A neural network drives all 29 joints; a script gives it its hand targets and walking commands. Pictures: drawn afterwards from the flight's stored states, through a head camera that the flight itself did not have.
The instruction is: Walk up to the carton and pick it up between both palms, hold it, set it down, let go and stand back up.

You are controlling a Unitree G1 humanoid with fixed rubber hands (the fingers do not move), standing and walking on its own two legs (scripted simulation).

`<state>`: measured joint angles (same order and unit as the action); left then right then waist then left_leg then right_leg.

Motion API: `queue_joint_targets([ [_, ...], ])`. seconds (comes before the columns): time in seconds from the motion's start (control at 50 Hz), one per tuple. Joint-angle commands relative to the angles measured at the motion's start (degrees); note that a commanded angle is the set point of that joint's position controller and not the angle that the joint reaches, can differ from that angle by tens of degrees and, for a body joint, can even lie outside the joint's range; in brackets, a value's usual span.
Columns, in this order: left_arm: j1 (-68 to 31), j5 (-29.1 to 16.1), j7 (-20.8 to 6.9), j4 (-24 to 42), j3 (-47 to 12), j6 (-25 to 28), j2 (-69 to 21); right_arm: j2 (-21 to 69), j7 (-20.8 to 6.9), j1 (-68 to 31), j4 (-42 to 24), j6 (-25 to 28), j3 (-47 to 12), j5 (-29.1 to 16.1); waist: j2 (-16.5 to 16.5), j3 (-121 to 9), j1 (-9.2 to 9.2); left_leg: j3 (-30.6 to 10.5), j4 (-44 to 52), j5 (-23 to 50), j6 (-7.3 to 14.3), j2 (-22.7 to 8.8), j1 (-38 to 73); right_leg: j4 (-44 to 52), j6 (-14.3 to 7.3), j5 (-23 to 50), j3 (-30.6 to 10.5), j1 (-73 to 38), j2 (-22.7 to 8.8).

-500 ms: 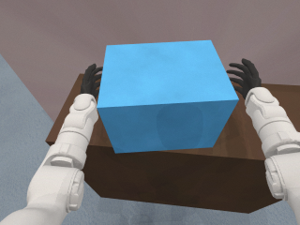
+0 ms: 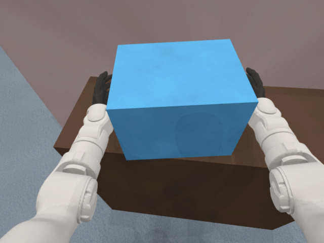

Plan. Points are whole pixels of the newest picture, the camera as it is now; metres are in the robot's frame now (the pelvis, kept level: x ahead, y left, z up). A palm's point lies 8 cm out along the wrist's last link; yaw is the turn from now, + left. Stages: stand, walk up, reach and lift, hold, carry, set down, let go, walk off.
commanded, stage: reach and lift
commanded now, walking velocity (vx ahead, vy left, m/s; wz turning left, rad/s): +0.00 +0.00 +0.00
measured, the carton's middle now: (176, 101) +0.46 -0.02 +0.08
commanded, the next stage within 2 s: none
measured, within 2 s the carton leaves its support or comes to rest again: leaves its support in 1.78 s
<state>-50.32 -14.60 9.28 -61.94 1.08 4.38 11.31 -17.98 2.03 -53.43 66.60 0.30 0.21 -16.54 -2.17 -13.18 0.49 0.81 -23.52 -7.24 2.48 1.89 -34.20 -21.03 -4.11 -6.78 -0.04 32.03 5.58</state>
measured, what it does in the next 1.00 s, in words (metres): stands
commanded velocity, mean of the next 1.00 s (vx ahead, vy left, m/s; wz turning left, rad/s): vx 0.00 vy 0.00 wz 0.00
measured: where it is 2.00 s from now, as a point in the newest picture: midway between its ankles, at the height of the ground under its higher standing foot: outside the picture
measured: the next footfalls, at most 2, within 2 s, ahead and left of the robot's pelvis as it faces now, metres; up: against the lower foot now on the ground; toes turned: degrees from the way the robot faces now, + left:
none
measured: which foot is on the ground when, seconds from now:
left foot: down 0.00-1.00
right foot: down 0.00-1.00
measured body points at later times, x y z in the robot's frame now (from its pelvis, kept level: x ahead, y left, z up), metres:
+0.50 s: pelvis +0.00 -0.01 +0.00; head +0.05 -0.02 +0.45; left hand +0.45 +0.17 +0.10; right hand +0.45 -0.22 +0.10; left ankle +0.02 +0.09 -0.74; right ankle +0.01 -0.07 -0.74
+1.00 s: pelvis +0.01 +0.00 +0.01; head +0.05 -0.01 +0.46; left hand +0.45 +0.17 +0.11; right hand +0.43 -0.22 +0.11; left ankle +0.02 +0.09 -0.74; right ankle +0.01 -0.07 -0.74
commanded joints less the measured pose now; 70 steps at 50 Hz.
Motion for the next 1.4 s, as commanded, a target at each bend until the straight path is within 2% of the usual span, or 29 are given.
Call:
queue_joint_targets([
  [0.0,-32.24,0.03,-1.11,12.04,-1.61,3.67,2.34,-7.78,0.15,-33.84,-13.57,3.46,1.33,0.0,2.61,-40.0,2.85,-5.17,-1.66,10.53,-1.73,-5.3,22.94,-1.48,5.06,24.09,-3.53,-13.63,-6.18],
  [0.1,-32.89,-0.26,-1.07,11.37,-2.01,4.31,1.6,-6.57,0.15,-34.29,-13.71,3.43,1.5,0.26,2.42,-39.76,3.06,-5.18,-1.85,9.98,-1.73,-5.25,22.42,-1.5,5.02,23.12,-3.37,-13.03,-6.35],
  [0.12,-31.76,1.19,-1.34,8.97,-1.41,4.12,3.19,-5.09,-0.2,-33.62,-11.55,2.56,1.52,0.97,-0.25,-38.39,1.76,-5.99,-2.43,10.89,-2.1,-5.56,21.01,-1.48,5.02,23.46,-3.94,-14.19,-6.83],
  [0.18,-31.43,1.18,-1.08,8.36,1.26,4.43,4.61,-4.98,-0.53,-33.97,-14.33,2.11,2.48,2.87,3.69,-39.24,1.38,-5.73,-2.11,10.52,-1.91,-5.63,17.68,-2.03,5.56,25.56,-3.97,-18.92,-6.55],
  [0.22,-32.48,1.47,-1.11,9.38,1.11,4.55,4.89,-5.15,-0.17,-35.1,-15.38,2.36,3.02,3.53,2.9,-40.76,1.02,-5.69,-1.71,13.25,-1.79,-5.44,16.49,-2.83,5.64,28.53,-3.29,-22.39,-6.22],
  [0.26,-32.81,1.66,-1.1,11.91,1.33,4.52,4.54,-5.57,0.17,-34.65,-15.92,2.24,4.59,5.09,3.22,-43.14,2.31,-5.65,-1.61,14.9,-2.43,-5.52,17.96,-2.39,5.09,29.2,-3.44,-23.03,-6.1],
  [0.3,-33.01,2.23,-1.45,11.83,1.8,4.35,3.36,-2.79,0.27,-34.98,-15.81,1.82,4.57,4.82,2.22,-42.17,1.53,-5.57,-0.81,12.41,-1.58,-5.34,16.14,-1.74,5.29,27.71,-4.75,-23.92,-7.22],
  [0.32,-33.64,1.63,-1.86,10.37,1.5,4.48,3.32,-1.82,0.24,-35.52,-15.56,1.64,4.41,5.25,2.55,-39.19,2.28,-5.69,-0.98,11.71,-1.47,-5.54,15.35,-1.71,5.55,27.71,-4.38,-23.8,-7.22],
  [0.4,-34.72,2.0,-1.89,10.95,3.5,5.75,5.33,-2.08,1.41,-37.19,-21.04,2.16,5.56,6.85,4.08,-42.31,2.1,-4.94,1.13,7.74,0.05,-4.99,10.02,-3.48,7.13,29.92,-5.46,-30.88,-8.35],
  [0.46,-34.27,2.51,-1.92,11.06,3.12,5.77,3.2,0.43,1.47,-36.32,-19.44,1.74,4.68,6.76,3.64,-40.99,2.38,-4.92,1.0,9.99,-0.03,-4.75,9.97,-3.16,6.48,32.49,-4.87,-30.74,-8.11],
  [0.52,-34.2,2.88,-3.06,9.18,3.15,5.92,-0.26,3.3,0.27,-36.14,-17.23,0.94,4.89,7.58,3.48,-38.53,2.8,-5.65,1.81,9.22,-0.55,-4.94,12.71,-1.91,5.9,29.37,-3.83,-28.7,-7.39],
  [0.56,-35.14,3.82,-3.49,9.18,3.58,6.38,0.35,5.03,-0.17,-35.98,-17.69,0.6,6.37,9.45,2.87,-38.13,2.93,-5.15,1.67,7.2,-0.81,-4.54,10.42,-1.48,5.11,27.34,-4.51,-29.09,-7.87],
  [0.6,-35.81,6.66,-4.53,9.22,4.98,6.91,-3.17,8.52,-1.26,-37.17,-19.65,0.87,7.22,12.32,2.49,-39.26,3.18,-5.15,3.04,8.6,-0.15,-3.78,10.17,-1.22,5.9,29.31,-4.67,-30.96,-8.29],
  [0.62,-35.41,7.82,-5.14,9.46,5.68,7.32,-4.69,11.08,-1.7,-35.23,-19.81,1.17,8.01,13.67,3.83,-39.2,2.59,-5.46,3.52,8.78,-0.14,-3.83,11.24,-1.64,5.61,31.41,-4.22,-31.92,-8.0],
  [0.64,-36.52,9.77,-6.53,10.22,5.26,7.16,-10.5,15.96,-2.55,-36.1,-19.68,0.99,8.1,16.15,2.22,-39.68,3.83,-6.14,4.65,9.01,-0.38,-3.86,12.28,-0.12,5.21,31.64,-4.01,-32.56,-8.31],
  [0.68,-38.42,14.99,-10.52,10.39,5.51,7.35,-23.08,30.17,-5.82,-35.05,-18.29,1.17,8.05,21.73,1.04,-35.97,4.61,-6.08,6.43,11.06,-0.28,-3.27,12.25,1.44,5.31,35.21,-3.7,-37.28,-8.17],
  [0.72,-38.91,18.47,-13.38,10.52,5.28,7.56,-32.37,39.4,-8.29,-33.57,-22.7,2.26,8.55,26.78,-1.03,-36.49,4.85,-6.69,9.39,8.68,0.24,-2.77,11.24,2.01,5.51,35.96,-4.13,-41.73,-9.27],
  [0.78,-35.79,21.55,-14.9,9.4,7.74,7.44,-32.58,41.19,-9.72,-28.8,-23.54,3.2,11.33,32.07,1.98,-31.05,5.22,-7.21,12.25,8.01,1.06,-2.74,12.88,2.79,5.48,38.15,-3.08,-43.7,-8.86],
  [0.84,-36.17,23.16,-14.72,9.81,9.09,6.88,-30.1,39.81,-10.12,-26.99,-24.8,3.61,13.15,34.5,0.88,-27.79,4.74,-7.03,14.37,4.81,0.73,-2.69,12.28,3.38,5.57,34.18,-2.35,-45.39,-9.48],
  [0.86,-36.77,23.59,-14.75,10.91,9.91,6.78,-29.29,40.01,-10.41,-26.71,-24.19,3.58,13.56,34.98,2.57,-27.7,4.13,-6.53,15.06,2.82,0.76,-2.41,11.55,3.73,5.32,31.63,-1.8,-45.7,-9.03],
  [0.88,-36.01,24.36,-14.61,10.71,9.66,6.39,-28.7,40.23,-10.73,-26.24,-24.61,3.69,14.42,35.79,1.62,-27.12,4.69,-6.33,15.0,3.43,0.43,-2.39,12.16,3.53,5.58,32.45,-1.77,-45.39,-9.2],
  [0.96,-32.18,26.76,-14.25,13.68,10.47,3.99,-29.97,38.1,-11.56,-23.33,-24.19,4.09,15.93,36.69,-0.43,-25.43,4.36,-6.71,13.38,8.74,-0.67,-2.21,18.39,4.1,5.11,34.74,-0.19,-42.57,-8.31],
  [0.98,-30.69,27.39,-14.18,14.67,9.97,3.33,-30.23,37.32,-11.64,-21.76,-25.1,4.24,16.13,36.92,-0.36,-24.33,4.98,-6.79,14.11,8.9,-0.41,-2.68,20.05,4.78,5.5,34.45,-0.3,-41.54,-8.25],
  [1.0,-30.5,27.59,-14.13,15.18,10.43,2.87,-30.01,38.25,-11.78,-21.53,-25.13,4.38,15.56,37.46,0.19,-25.6,4.22,-6.88,13.67,9.77,-0.83,-2.64,19.93,4.15,5.52,35.24,0.2,-42.7,-8.1],
  [1.06,-28.22,27.59,-14.59,16.83,9.48,1.44,-31.43,37.48,-11.66,-20.99,-25.83,5.88,14.57,36.9,1.78,-26.0,4.37,-6.63,13.19,12.52,-0.74,-2.69,19.94,3.79,6.01,39.55,0.05,-44.71,-8.16],
  [1.12,-27.81,27.97,-14.69,18.35,8.01,0.7,-32.47,37.49,-11.47,-21.13,-26.41,7.06,14.02,37.13,2.29,-26.41,5.54,-6.89,12.62,15.15,-1.02,-2.46,19.97,3.67,5.94,42.57,0.67,-45.68,-7.74],
  [1.18,-26.13,29.43,-14.69,20.24,7.25,-0.61,-32.96,37.62,-11.65,-20.48,-25.56,8.34,13.32,35.96,-0.07,-25.24,5.01,-6.86,11.69,15.83,-1.71,-2.09,23.37,4.42,5.3,39.84,1.03,-43.01,-7.68],
  [1.34,-23.65,27.07,-14.7,24.78,3.24,-3.33,-34.41,35.29,-11.01,-19.23,-26.38,8.57,11.69,33.75,-1.01,-25.3,7.19,-7.29,9.96,18.71,-2.37,-2.37,25.05,4.2,5.42,41.1,1.37,-41.03,-6.91],
  [1.38,-24.2,27.13,-14.5,26.04,3.12,-3.75,-34.44,35.73,-11.09,-19.8,-26.66,8.43,10.88,33.34,-0.7,-24.89,6.5,-7.03,9.96,17.53,-2.39,-2.42,26.86,4.73,5.59,39.0,1.39,-39.76,-6.63],
])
